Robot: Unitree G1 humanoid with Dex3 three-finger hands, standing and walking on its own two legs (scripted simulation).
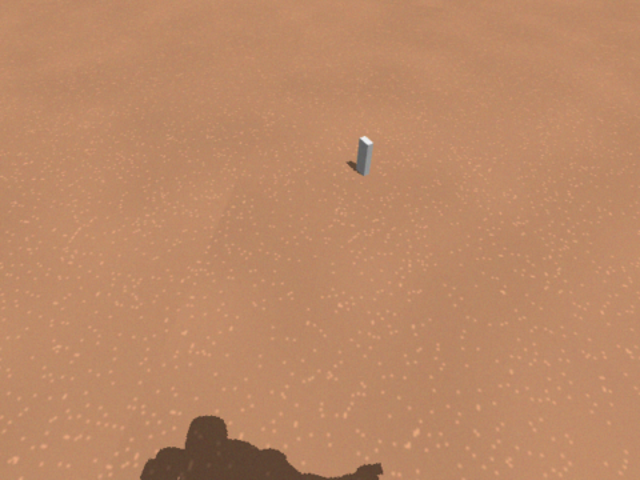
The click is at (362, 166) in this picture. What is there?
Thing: carton on end
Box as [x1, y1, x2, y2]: [356, 136, 373, 175]
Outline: 359,138 356,169 363,175 365,175 368,173 373,143 365,136
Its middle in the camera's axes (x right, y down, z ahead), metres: +0.22 -0.38 +1.85
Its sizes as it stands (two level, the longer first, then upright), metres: 0.063 0.032 0.181
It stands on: the floor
